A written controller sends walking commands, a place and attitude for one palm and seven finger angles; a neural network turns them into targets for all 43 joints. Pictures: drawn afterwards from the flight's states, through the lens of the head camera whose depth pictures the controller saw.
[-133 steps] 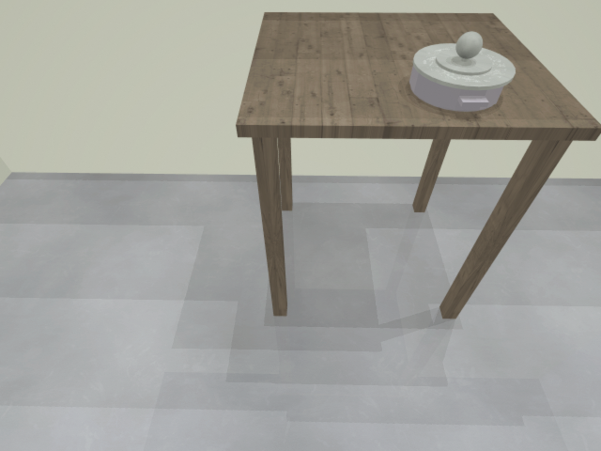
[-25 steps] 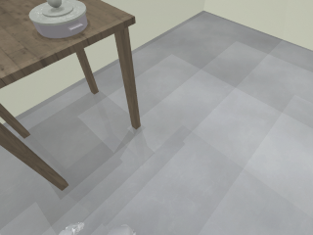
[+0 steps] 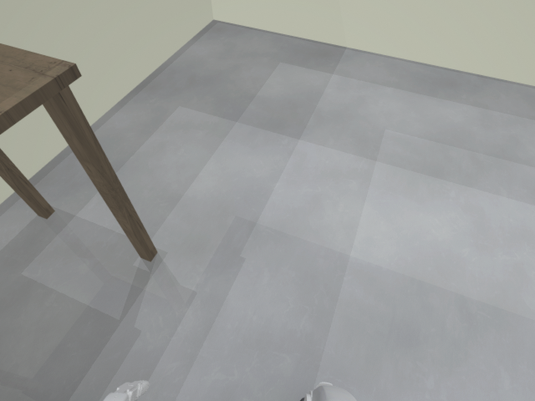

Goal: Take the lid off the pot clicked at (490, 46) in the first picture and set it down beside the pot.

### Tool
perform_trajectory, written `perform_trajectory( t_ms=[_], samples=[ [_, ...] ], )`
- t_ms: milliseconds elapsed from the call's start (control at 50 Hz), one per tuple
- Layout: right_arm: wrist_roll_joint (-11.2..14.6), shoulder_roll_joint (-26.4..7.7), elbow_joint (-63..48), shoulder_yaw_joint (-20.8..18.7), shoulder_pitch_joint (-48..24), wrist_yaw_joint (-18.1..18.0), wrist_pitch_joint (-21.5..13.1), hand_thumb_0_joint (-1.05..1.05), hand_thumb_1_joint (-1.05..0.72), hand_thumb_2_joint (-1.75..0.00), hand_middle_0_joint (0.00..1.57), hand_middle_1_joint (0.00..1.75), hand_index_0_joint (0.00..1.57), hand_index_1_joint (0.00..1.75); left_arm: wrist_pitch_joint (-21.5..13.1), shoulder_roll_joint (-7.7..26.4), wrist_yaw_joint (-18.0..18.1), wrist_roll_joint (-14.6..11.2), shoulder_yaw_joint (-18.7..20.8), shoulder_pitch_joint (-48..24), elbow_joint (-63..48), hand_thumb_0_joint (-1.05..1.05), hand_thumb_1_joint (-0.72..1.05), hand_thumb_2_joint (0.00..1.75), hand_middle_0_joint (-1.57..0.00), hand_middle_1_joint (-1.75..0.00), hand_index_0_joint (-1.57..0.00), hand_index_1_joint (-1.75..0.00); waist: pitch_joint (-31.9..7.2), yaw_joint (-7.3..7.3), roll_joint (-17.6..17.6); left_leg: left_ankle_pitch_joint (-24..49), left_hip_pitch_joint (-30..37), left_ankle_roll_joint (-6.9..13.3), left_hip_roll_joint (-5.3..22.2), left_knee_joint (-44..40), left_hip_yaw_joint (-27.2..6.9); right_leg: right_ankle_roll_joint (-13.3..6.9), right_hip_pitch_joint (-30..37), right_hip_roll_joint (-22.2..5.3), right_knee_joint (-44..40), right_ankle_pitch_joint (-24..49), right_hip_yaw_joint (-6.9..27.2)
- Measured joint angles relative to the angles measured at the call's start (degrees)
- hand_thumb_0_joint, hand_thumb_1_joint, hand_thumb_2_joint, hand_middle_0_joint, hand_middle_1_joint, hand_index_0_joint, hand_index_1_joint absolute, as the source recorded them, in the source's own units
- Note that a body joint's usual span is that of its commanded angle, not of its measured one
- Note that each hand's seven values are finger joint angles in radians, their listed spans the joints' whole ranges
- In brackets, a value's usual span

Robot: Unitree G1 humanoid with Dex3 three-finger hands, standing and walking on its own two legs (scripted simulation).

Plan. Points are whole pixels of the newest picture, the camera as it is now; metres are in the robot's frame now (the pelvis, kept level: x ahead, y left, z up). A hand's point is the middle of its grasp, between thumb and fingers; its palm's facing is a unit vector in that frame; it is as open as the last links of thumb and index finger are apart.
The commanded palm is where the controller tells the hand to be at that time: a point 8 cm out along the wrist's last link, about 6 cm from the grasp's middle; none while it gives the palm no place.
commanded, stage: walk to a spot facing it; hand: left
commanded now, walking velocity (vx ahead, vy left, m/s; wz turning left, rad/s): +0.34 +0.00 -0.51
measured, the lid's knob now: out of the picture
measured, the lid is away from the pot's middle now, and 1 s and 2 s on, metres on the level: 0.00 0.00 0.00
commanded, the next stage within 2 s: turn to face it in 0.92 s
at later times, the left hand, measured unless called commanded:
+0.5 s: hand (165, 369) +0.20 +0.19 -0.19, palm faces -0.07 -0.99 -0.16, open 7.4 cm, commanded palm none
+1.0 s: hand (256, 194) +0.59 +0.03 -0.16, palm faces -0.52 -0.83 -0.19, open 7.4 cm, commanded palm none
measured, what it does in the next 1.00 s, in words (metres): walks ahead, turning right: right foot, then left foot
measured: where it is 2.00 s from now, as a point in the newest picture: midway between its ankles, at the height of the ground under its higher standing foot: (297, 331)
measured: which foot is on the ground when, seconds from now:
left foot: down 0.00-0.04, up 0.06-0.46, down 0.48-1.00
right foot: up 0.00-0.02, down 0.04-0.48, up 0.50-1.00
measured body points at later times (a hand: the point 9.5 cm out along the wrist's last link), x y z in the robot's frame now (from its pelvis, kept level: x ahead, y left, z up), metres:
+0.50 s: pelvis +0.21 +0.00 -0.01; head +0.22 +0.03 +0.44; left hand +0.20 +0.24 -0.17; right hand +0.32 -0.26 -0.11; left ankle +0.31 +0.09 -0.73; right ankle +0.09 -0.11 -0.72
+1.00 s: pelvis +0.38 -0.06 -0.01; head +0.42 -0.09 +0.44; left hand +0.62 +0.08 -0.15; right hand +0.18 -0.21 -0.15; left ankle +0.31 +0.09 -0.73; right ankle +0.45 -0.19 -0.72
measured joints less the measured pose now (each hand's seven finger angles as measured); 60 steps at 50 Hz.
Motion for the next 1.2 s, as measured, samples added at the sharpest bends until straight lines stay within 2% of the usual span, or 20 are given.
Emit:
perform_trajectory(
  t_ms=[40, 60, 120, 160, 240, 320, 400, 480, 520, 580, 660, 760, 840, 940, 1000, 1020, 1040, 1100, 1140, 1200],
  samples=[
    [0.41, -0.35, 0.61, -0.2, 0.92, 0.37, 0.38, 0.01, -0.9, -0.9, 0.2, 0.3, 0.21, 0.3, -1.92, 0.14, 0.02, 0.0, -0.32, -0.97, -0.67, 0.01, 0.91, 0.9, -0.2, -0.3, -0.2, -0.3, 0.76, 0.02, 0.62, -4.01, -2.21, -0.16, 2.61, 9.13, 0.13, -2.15, 3.24, 1.25, -5.41, 3.63, -1.05],
    [0.73, -0.51, 1.15, -0.25, 0.47, 0.58, 1.06, 0.01, -0.9, -0.9, 0.2, 0.3, 0.2, 0.3, -3.11, 0.09, 0.42, -0.28, -0.4, -1.52, -0.84, 0.01, 0.91, 0.9, -0.2, -0.3, -0.2, -0.3, 1.4, 0.18, 0.89, -6.13, -5.73, 0.3, 3.32, 18.37, -2.49, -3.2, 2.71, 1.77, -3.32, 4.98, -1.21],
    [1.03, -1.08, 2.35, -0.65, -2.95, 0.65, 2.7, 0.01, -0.9, -0.9, 0.2, 0.3, 0.2, 0.3, -4.51, -0.48, 1.88, -1.16, -0.64, -0.83, -0.91, 0.01, 0.91, 0.9, -0.2, -0.3, -0.2, -0.3, 1.97, 0.84, 1.0, -4.11, -17.13, 1.89, 1.29, 40.65, -10.45, -4.09, 4.47, 3.13, -1.88, 2.56, -0.58],
    [0.66, -1.38, 1.63, -1.03, -5.74, 0.66, 2.71, 0.01, -0.9, -0.9, 0.2, 0.3, 0.2, 0.3, -4.51, -0.92, 2.65, -1.06, -0.82, 0.88, -0.13, 0.01, 0.91, 0.9, -0.2, -0.3, -0.2, -0.3, 1.43, 1.1, 1.04, 0.44, -22.67, 1.9, 0.86, 43.63, -11.94, -3.86, 7.35, 4.22, -5.52, 3.09, 0.27],
    [0.26, -1.26, -1.55, -1.4, -10.46, 0.92, 1.84, 0.01, -0.91, -0.9, 0.2, 0.3, 0.2, 0.3, -4.58, -1.65, 3.21, -0.55, -1.04, 4.89, 2.49, 0.01, 0.91, 0.9, -0.2, -0.3, -0.2, -0.3, -0.66, 1.46, 0.63, 5.7, -29.49, 1.15, 0.67, 37.09, -12.32, -4.02, 12.35, 5.61, -12.36, 4.49, 2.25],
    [0.28, -0.82, -3.92, -1.5, -14.24, 1.44, 1.26, 0.01, -0.91, -0.9, 0.2, 0.3, 0.2, 0.3, -4.99, -2.27, 3.29, -0.4, -1.21, 8.49, 4.65, 0.01, 0.91, 0.9, -0.2, -0.3, -0.21, -0.3, -1.97, 3.0, 0.38, 9.05, -31.65, 0.89, -0.31, 28.08, -12.8, -3.53, 16.52, 6.35, -16.02, 3.91, 4.25],
    [0.52, -0.13, -5.08, -1.2, -17.05, 1.84, 0.8, 0.01, -0.91, -0.9, 0.2, 0.3, 0.2, 0.3, -5.09, -2.24, 3.46, -0.31, -1.13, 11.64, 5.92, 0.01, 0.91, 0.9, -0.2, -0.3, -0.21, -0.3, -2.33, 5.21, -0.41, 9.95, -29.41, 1.39, -2.19, 18.69, -12.67, -2.37, 20.22, 6.29, -16.85, 1.36, 6.13],
    [0.55, 0.46, -6.22, -0.37, -18.3, 1.68, -0.77, 0.01, -0.9, -0.9, 0.2, 0.3, 0.2, 0.3, -4.76, -1.78, 3.67, -0.51, -0.52, 14.95, 6.89, 0.01, 0.91, 0.9, -0.2, -0.3, -0.21, -0.3, -2.57, 6.79, -1.52, 10.6, -21.93, 2.92, -4.66, 7.54, -11.5, -0.89, 21.71, 5.67, -12.1, -4.25, 8.55],
    [0.09, 1.02, -6.62, 0.2, -18.69, 1.14, -2.1, 0.01, -0.9, -0.9, 0.2, 0.3, 0.2, 0.3, -3.98, -1.31, 3.51, -0.87, 0.06, 15.15, 7.9, 0.01, 0.91, 0.9, -0.2, -0.3, -0.21, -0.3, -1.88, 6.54, -2.29, 11.99, -21.29, 5.83, -4.72, 10.09, -9.98, -1.67, 16.78, 5.36, 2.9, -7.85, 8.94],
    [0.2, 2.57, -5.97, 0.96, -16.67, 0.51, -2.39, 0.0, -0.9, -0.9, 0.2, 0.3, 0.2, 0.3, -3.04, -0.06, 3.04, -0.48, 0.78, 13.93, 8.98, 0.01, 0.91, 0.9, -0.2, -0.3, -0.2, -0.3, -1.82, 5.98, -3.46, 7.67, -17.38, 7.0, -4.57, 9.67, -7.36, -2.04, 7.46, 4.09, 23.75, -5.21, 7.18],
    [0.95, 3.92, -3.07, 0.47, -11.74, -0.67, -2.57, 0.0, -0.91, -0.9, 0.2, 0.3, 0.21, 0.3, -2.32, 0.82, 2.45, -0.05, 1.6, 11.2, 7.16, 0.01, 0.91, 0.9, -0.2, -0.3, -0.2, -0.3, -2.22, 5.69, -3.65, 8.25, -10.72, 6.63, -4.56, 2.46, -4.46, -0.82, -1.99, 1.11, 30.58, 2.57, 5.04],
    [1.11, 2.1, 0.01, -0.57, -6.37, -1.2, -2.41, -0.01, -0.94, -0.9, 0.2, 0.3, 0.21, 0.3, -1.36, 0.63, 2.03, 0.3, 2.07, 7.53, 4.7, 0.01, 0.91, 0.9, -0.2, -0.3, -0.2, -0.3, -2.35, 4.53, -3.38, 7.26, -4.71, 6.36, -4.68, -2.86, -0.54, 0.73, -9.53, -1.49, 27.41, 8.26, 4.24],
    [1.0, 1.52, 2.21, -0.33, -2.74, -1.14, -1.78, 0.0, -0.93, -0.9, 0.2, 0.3, 0.2, 0.3, -0.77, 0.24, 1.62, 0.33, 1.64, 3.41, 3.8, 0.01, 0.92, 0.9, -0.19, -0.3, -0.2, -0.3, -0.93, 3.03, -2.88, 5.21, -0.75, 5.35, -4.29, -4.31, 2.08, 1.19, -10.62, -2.24, 18.04, 10.36, 2.12],
    [0.62, 1.81, 3.83, -0.23, 0.26, -0.99, -0.4, 0.0, -0.92, -0.9, 0.2, 0.3, 0.2, 0.3, -0.71, -0.49, 1.5, 0.04, 0.76, -2.25, 2.53, 0.01, 0.91, 0.9, -0.19, -0.3, -0.2, -0.3, 2.04, 0.35, -1.8, 0.56, 2.35, 3.0, -2.79, -1.69, 4.97, -0.34, -6.99, -0.28, 4.1, 8.71, -1.03],
    [0.81, 2.01, 4.54, -0.5, 1.77, -0.7, 0.64, 0.01, -0.91, -0.9, 0.2, 0.3, 0.2, 0.3, -1.99, -0.77, 1.49, 0.05, 0.03, -4.39, 1.16, 0.01, 0.91, 0.9, -0.19, -0.3, -0.2, -0.3, 3.3, -0.45, -0.59, -4.31, 1.88, 1.35, -0.06, 6.34, 6.0, -2.24, -1.55, 2.33, -3.33, 8.77, -3.03],
    [1.15, 2.36, 4.57, -0.48, 2.57, -0.44, 1.07, 0.01, -0.91, -0.9, 0.2, 0.3, 0.2, 0.3, -2.95, -0.44, 1.51, 0.07, -0.27, -4.59, 0.6, 0.01, 0.91, 0.9, -0.2, -0.3, -0.2, -0.3, 3.15, -0.55, -1.0, -5.52, -0.46, 1.21, 1.06, 13.4, 5.29, -4.0, 0.82, 2.5, -5.71, 11.37, -3.16],
    [1.51, 2.36, 4.68, -0.48, 2.03, -0.31, 1.64, 0.01, -0.91, -0.9, 0.2, 0.3, 0.2, 0.3, -3.95, -0.51, 1.88, -0.21, -0.32, -5.09, 0.33, 0.01, 0.91, 0.9, -0.2, -0.3, -0.2, -0.3, 3.54, -0.36, -0.64, -7.86, -4.72, 0.9, 1.87, 23.8, 2.06, -5.85, 0.1, 3.05, -3.56, 10.11, -3.09],
    [1.78, 2.0, 4.13, -0.51, -2.02, -0.86, 3.04, 0.01, -0.91, -0.9, 0.2, 0.3, 0.2, 0.3, -4.36, -1.27, 3.49, -1.15, -0.92, -5.27, 0.04, 0.01, 0.91, 0.9, -0.2, -0.3, -0.2, -0.3, 4.51, -0.76, 0.52, -7.85, -16.35, 1.47, -0.24, 45.63, -8.94, -7.86, 0.92, 4.45, -0.92, 5.99, -2.66],
    [1.3, 1.87, 3.32, -0.42, -4.81, -1.11, 3.34, 0.01, -0.91, -0.9, 0.2, 0.3, 0.2, 0.3, -3.91, -2.11, 4.47, -1.17, -1.37, -4.59, 0.86, 0.01, 0.91, 0.9, -0.2, -0.3, -0.2, -0.3, 3.6, -1.08, 1.18, -3.67, -21.71, 1.97, -0.9, 49.15, -12.24, -7.2, 3.05, 5.21, -3.76, 6.64, -2.45],
    [0.85, 2.14, 1.79, -0.14, -7.4, -1.19, 3.2, 0.01, -0.91, -0.9, 0.2, 0.3, 0.2, 0.3, -3.48, -3.7, 5.19, -0.89, -2.14, -3.4, 2.62, 0.01, 0.91, 0.9, -0.2, -0.3, -0.2, -0.3, 1.14, -1.71, 2.07, 0.94, -26.08, 2.37, -1.29, 44.04, -14.58, -7.43, 6.09, 5.64, -8.61, 8.09, -2.98]
  ],
)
